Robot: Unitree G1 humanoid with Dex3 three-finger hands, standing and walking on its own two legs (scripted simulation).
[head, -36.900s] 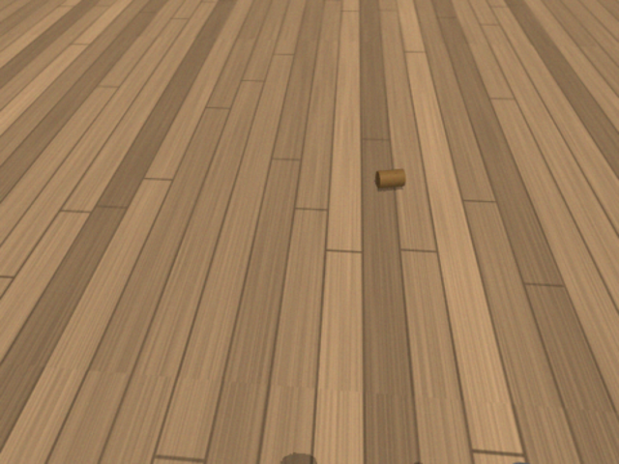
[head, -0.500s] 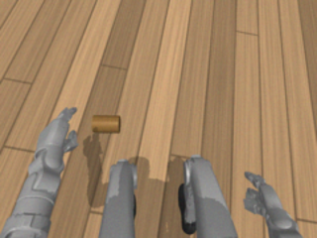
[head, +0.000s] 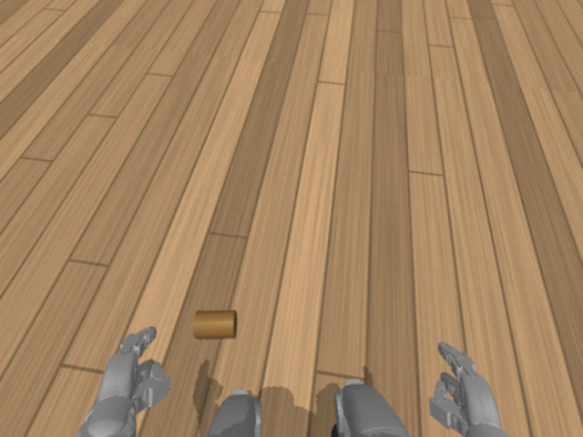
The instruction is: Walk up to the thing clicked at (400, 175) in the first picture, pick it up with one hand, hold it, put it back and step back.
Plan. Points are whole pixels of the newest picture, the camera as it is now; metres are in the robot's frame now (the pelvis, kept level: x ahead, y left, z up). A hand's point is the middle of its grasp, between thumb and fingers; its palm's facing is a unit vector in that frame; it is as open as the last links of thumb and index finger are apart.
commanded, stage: home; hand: left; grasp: from above
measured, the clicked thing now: (216, 324) +0.47 +0.22 -0.64
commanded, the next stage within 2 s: none
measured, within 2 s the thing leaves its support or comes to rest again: neither
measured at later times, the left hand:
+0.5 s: hand (148, 405) +0.17 +0.18 -0.01, palm faces +0.07 -0.98 -0.19, open 7.4 cm
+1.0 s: hand (148, 397) +0.18 +0.19 -0.01, palm faces +0.06 -0.98 -0.20, open 7.4 cm
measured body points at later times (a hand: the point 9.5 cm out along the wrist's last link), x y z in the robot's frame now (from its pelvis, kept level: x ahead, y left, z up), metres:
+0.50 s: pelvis +0.02 +0.00 +0.04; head +0.04 +0.01 +0.49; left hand +0.17 +0.24 +0.00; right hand +0.20 -0.23 -0.02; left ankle +0.02 +0.13 -0.64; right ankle +0.03 -0.14 -0.64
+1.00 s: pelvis +0.02 +0.01 +0.03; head +0.04 +0.01 +0.48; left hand +0.18 +0.24 +0.01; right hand +0.18 -0.24 -0.03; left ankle +0.02 +0.13 -0.64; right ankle +0.03 -0.14 -0.64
